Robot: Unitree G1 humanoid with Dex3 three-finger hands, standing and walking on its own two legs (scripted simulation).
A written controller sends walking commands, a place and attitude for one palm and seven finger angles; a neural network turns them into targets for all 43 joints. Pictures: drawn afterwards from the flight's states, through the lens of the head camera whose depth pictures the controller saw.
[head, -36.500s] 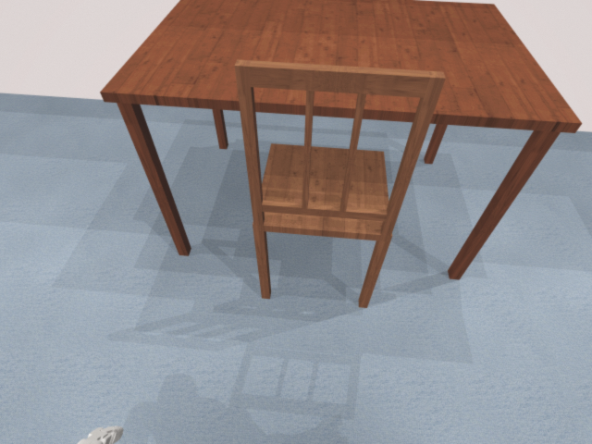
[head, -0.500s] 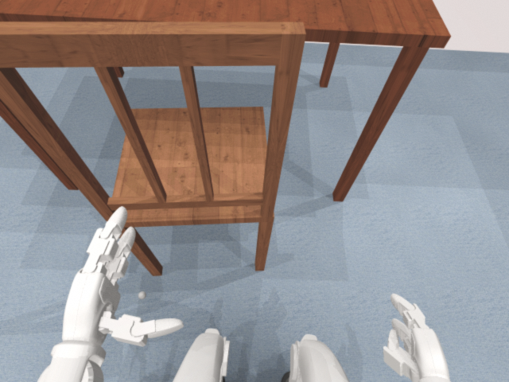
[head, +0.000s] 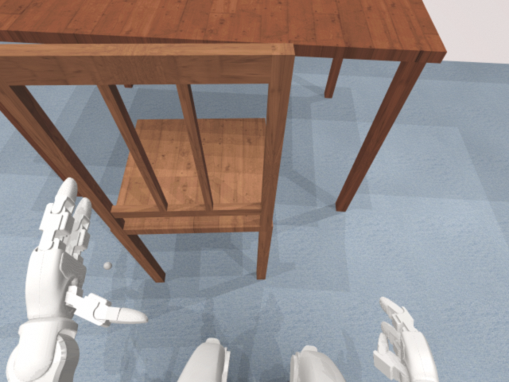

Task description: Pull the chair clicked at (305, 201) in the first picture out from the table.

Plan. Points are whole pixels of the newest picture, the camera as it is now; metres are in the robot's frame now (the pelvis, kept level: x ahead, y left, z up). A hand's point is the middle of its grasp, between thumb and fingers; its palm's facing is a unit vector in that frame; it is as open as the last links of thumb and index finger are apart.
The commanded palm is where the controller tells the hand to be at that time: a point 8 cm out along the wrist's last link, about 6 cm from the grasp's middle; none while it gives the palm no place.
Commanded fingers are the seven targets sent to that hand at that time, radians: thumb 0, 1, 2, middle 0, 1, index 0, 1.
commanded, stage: raise the hand toward the chair's back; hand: left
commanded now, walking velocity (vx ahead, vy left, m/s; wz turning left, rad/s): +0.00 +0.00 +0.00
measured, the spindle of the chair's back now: (141, 160) +0.46 +0.25 +0.02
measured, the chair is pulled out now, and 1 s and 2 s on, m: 0.17 0.17 0.17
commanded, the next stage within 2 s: aim the fingers beside a spindle in 0.50 s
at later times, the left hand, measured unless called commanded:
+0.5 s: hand (122, 281) +0.24 +0.20 +0.04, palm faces +0.07 -1.00 -0.06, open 16.9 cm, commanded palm +0.22 +0.27 +0.06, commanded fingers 0.00 -0.50 0.30 -0.06 -0.08 -0.06 -0.08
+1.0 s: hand (134, 262) +0.26 +0.19 +0.06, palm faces +0.14 -0.99 -0.04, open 16.9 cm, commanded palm +0.24 +0.23 +0.04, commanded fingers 0.00 -0.50 0.30 -0.06 -0.08 -0.06 -0.08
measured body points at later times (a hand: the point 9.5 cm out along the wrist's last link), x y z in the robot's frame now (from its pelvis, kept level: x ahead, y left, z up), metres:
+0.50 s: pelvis -0.01 +0.01 +0.00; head +0.07 +0.01 +0.45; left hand +0.23 +0.26 +0.05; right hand +0.18 -0.23 -0.08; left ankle +0.01 +0.14 -0.64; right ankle +0.02 -0.10 -0.65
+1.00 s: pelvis -0.01 +0.01 -0.01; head +0.08 +0.02 +0.44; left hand +0.25 +0.24 +0.06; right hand +0.18 -0.22 -0.09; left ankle +0.01 +0.14 -0.65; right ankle +0.02 -0.10 -0.65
